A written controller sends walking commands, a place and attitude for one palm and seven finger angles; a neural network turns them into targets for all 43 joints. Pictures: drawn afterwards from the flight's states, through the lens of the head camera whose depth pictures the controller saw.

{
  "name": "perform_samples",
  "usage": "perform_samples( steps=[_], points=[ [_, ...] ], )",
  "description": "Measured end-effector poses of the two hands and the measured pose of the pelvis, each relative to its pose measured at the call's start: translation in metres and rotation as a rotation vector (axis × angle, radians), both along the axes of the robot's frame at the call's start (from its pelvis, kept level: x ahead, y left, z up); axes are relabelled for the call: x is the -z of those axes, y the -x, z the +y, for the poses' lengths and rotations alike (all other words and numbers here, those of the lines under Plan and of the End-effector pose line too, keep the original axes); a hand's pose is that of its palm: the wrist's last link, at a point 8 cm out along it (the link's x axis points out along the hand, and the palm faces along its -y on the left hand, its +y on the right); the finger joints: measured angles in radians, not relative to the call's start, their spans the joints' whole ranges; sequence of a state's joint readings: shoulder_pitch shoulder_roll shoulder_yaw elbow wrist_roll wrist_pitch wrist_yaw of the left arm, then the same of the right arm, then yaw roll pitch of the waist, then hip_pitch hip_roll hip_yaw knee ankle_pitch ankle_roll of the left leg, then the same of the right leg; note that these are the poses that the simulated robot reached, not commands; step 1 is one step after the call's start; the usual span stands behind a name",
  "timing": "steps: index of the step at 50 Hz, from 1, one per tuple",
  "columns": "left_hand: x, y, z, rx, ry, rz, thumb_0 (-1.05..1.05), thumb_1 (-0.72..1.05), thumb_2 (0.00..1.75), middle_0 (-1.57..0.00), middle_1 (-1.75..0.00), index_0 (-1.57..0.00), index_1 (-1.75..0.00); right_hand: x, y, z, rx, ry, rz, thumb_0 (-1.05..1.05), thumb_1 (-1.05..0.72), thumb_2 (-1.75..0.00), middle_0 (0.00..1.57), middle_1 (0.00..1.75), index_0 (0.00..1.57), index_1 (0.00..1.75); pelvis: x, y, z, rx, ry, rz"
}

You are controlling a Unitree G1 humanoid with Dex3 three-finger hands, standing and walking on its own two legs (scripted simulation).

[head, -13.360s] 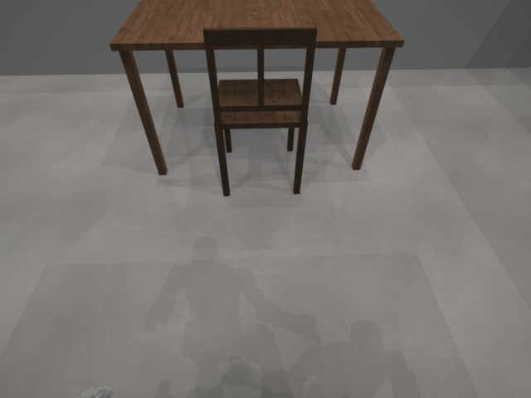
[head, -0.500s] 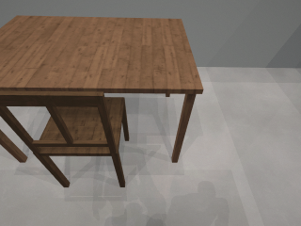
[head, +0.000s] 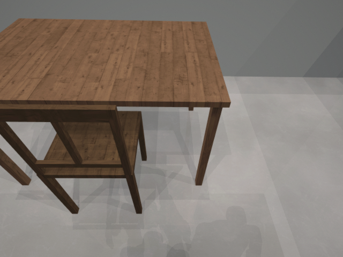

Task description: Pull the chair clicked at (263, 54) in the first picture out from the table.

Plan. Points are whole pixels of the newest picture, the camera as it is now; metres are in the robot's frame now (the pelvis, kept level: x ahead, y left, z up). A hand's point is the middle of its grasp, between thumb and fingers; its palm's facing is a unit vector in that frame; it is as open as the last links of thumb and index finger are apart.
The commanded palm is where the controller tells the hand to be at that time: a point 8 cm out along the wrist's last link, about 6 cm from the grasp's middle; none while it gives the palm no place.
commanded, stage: look again from close up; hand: left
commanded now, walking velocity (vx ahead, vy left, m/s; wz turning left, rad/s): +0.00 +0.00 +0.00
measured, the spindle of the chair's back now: (68, 143) +0.49 +0.40 -0.12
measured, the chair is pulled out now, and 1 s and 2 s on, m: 0.00 0.00 0.00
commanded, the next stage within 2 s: shuffle to correct the standing spot in 0.12 s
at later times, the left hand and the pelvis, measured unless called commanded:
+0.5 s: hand out of the picture -0.03 +0.16 -0.19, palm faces +0.12 -0.98 -0.13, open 7.4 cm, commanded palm none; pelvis +0.03 +0.01 -0.01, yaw +2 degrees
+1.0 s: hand (107, 253) +0.17 +0.19 -0.19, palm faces +0.05 -0.97 -0.25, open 7.3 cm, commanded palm none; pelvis +0.10 +0.00 -0.02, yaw +3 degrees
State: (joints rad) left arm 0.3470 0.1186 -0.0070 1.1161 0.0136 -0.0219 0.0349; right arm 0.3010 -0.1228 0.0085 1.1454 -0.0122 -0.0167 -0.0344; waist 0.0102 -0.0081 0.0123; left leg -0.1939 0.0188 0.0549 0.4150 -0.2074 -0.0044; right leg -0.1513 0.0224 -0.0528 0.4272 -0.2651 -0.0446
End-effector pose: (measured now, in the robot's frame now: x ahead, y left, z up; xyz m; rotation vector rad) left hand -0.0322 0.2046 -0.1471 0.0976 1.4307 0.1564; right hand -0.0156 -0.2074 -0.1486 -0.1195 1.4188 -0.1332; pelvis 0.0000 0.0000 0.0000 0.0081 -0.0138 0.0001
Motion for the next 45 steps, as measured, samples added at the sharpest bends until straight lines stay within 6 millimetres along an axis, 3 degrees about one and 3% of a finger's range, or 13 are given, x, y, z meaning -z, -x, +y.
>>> perform_samples(
  steps=[17, 23, 29, 33, 39, 45],
  points=[
    [0.002, 0.001, -0.002, -0.013, 0.004, 0.013, 0.0, 0.91, 0.9, -0.19, -0.3, -0.2, -0.3, 0.002, -0.003, -0.003, -0.006, -0.001, 0.012, 0.01, -0.91, -0.9, 0.2, 0.3, 0.2, 0.3, 0.002, -0.005, -0.003, -0.002, 0.003, 0.002],
    [0.013, 0.004, 0.0, -0.063, 0.028, 0.04, 0.0, 0.91, 0.9, -0.2, -0.3, -0.2, -0.3, 0.004, -0.009, 0.0, -0.012, 0.011, 0.043, 0.01, -0.91, -0.9, 0.2, 0.3, 0.2, 0.3, 0.009, -0.023, 0.003, -0.016, 0.029, 0.002],
    [0.024, 0.002, 0.009, -0.08, 0.071, 0.114, 0.0, 0.91, 0.9, -0.2, -0.3, -0.2, -0.3, -0.001, -0.036, 0.013, -0.001, 0.049, 0.027, 0.01, -0.91, -0.9, 0.2, 0.3, 0.2, 0.3, 0.015, -0.052, 0.019, -0.004, 0.018, 0.013],
    [0.019, -0.026, 0.019, -0.014, 0.066, 0.148, 0.0, 0.91, 0.9, -0.2, -0.3, -0.2, -0.3, -0.004, -0.04, 0.026, 0.044, 0.054, 0.015, 0.01, -0.91, -0.9, 0.2, 0.3, 0.2, 0.3, 0.011, -0.067, 0.025, 0.021, 0.012, 0.019],
    [0.012, -0.106, 0.031, 0.017, 0.006, 0.027, 0.01, 0.92, 0.9, -0.19, -0.3, -0.2, -0.3, -0.009, -0.029, 0.043, 0.052, 0.001, 0.145, 0.0, -0.91, -0.9, 0.2, 0.3, 0.2, 0.3, 0.004, -0.083, 0.021, -0.01, 0.015, 0.02],
    [0.01, -0.166, 0.041, 0.039, -0.085, -0.085, 0.02, 0.94, 0.9, -0.19, -0.3, -0.2, -0.3, 0.007, -0.042, 0.027, 0.089, -0.029, 0.182, 0.01, -0.9, -0.9, 0.21, 0.3, 0.2, 0.3, 0.015, -0.101, 0.001, -0.016, 0.001, 0.02]
  ],
)
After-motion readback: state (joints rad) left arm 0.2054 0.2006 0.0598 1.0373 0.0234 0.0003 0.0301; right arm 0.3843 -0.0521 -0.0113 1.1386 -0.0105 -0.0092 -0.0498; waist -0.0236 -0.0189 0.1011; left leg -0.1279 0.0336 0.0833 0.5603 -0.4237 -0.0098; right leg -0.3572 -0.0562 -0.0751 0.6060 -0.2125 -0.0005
